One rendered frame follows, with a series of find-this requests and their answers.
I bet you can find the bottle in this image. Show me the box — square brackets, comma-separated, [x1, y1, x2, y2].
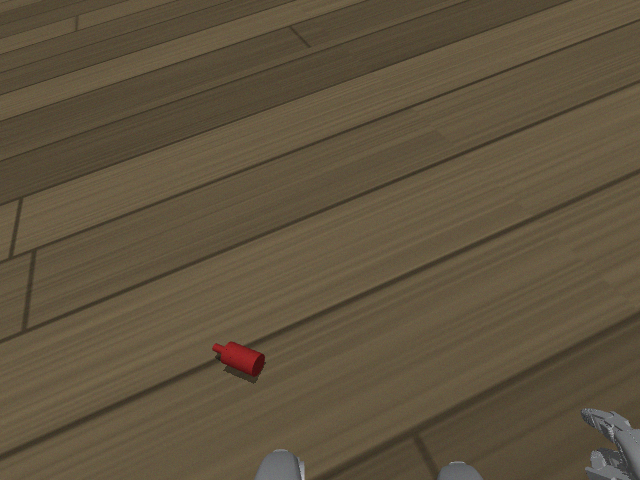
[212, 341, 265, 377]

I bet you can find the right robot hand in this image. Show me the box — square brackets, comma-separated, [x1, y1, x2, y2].
[580, 408, 640, 480]

